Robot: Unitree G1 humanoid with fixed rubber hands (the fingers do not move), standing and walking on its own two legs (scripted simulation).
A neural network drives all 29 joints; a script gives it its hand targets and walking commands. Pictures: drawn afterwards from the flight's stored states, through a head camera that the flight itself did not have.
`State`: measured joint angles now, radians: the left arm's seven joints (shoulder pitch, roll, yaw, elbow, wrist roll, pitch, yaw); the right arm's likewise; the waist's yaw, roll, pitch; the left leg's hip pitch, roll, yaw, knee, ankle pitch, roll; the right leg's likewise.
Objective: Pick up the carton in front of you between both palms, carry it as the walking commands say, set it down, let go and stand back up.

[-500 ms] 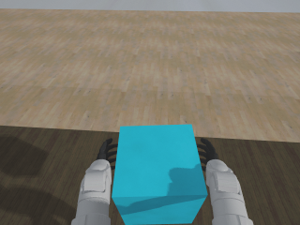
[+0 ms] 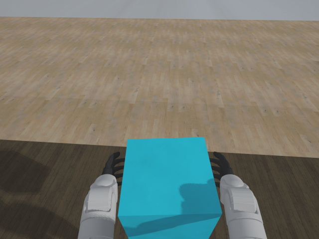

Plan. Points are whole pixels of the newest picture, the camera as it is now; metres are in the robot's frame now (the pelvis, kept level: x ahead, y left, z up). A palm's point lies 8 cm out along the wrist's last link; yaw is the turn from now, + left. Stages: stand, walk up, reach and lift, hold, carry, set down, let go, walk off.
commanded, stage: reach and lift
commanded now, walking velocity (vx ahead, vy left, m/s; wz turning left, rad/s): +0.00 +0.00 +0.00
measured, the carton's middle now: (167, 193) +0.29 +0.00 -0.04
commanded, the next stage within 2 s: hold in 0.06 s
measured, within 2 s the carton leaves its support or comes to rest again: neither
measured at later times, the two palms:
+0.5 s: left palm (107, 178) +0.28 +0.15 +0.05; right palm (228, 178) +0.28 -0.15 +0.05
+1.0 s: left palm (121, 133) +0.42 +0.14 +0.07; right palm (222, 135) +0.41 -0.16 +0.07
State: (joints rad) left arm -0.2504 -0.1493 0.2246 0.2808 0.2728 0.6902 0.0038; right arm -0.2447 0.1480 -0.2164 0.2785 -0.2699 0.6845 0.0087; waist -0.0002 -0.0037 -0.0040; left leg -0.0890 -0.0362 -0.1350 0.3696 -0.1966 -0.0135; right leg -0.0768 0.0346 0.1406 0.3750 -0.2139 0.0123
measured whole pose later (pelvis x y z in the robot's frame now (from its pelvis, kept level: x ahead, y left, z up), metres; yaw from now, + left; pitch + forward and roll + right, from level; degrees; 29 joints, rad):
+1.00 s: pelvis +0.15 -0.01 -0.01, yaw -3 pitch +6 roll +0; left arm -0.12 -0.13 0.13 -0.33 0.10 1.20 0.10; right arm -0.15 0.13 -0.08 -0.28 -0.10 1.18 -0.09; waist 0.00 0.01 -0.14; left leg -0.20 0.04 0.16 0.49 -0.39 0.02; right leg -0.39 -0.04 -0.09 0.94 -0.54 0.01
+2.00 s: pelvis +0.71 -0.03 -0.02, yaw -2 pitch +4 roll +0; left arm -0.66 -0.01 0.20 0.01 0.07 1.17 0.13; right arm -0.65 0.02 -0.20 0.02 -0.05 1.16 -0.13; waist -0.02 -0.02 0.06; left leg -0.34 0.01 0.20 0.61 -0.34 0.08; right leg -0.46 -0.02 -0.10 0.55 -0.12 -0.04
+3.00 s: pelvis +0.94 -0.03 -0.02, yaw +0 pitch +5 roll +0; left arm -0.67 -0.01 0.23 0.13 0.06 1.21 0.13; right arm -0.64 0.02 -0.20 0.11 -0.06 1.21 -0.13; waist -0.05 0.02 -0.07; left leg -0.09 0.00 0.09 0.48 -0.46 0.03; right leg -0.55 0.00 -0.10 0.67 -0.19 -0.05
